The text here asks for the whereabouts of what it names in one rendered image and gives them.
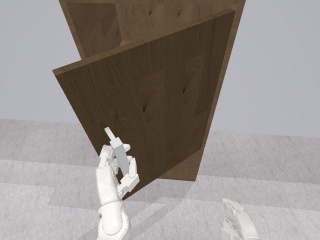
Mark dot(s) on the cupboard door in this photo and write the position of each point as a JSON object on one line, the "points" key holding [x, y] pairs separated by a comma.
{"points": [[155, 93]]}

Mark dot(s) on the handle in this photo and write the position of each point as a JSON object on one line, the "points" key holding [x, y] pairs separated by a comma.
{"points": [[119, 151]]}

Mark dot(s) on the robot left hand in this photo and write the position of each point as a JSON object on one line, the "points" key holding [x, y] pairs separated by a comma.
{"points": [[106, 180]]}

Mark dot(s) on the left robot forearm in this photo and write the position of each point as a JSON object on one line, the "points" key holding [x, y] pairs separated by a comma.
{"points": [[114, 223]]}

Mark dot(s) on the robot right hand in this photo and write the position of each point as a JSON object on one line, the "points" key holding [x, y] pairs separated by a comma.
{"points": [[240, 229]]}

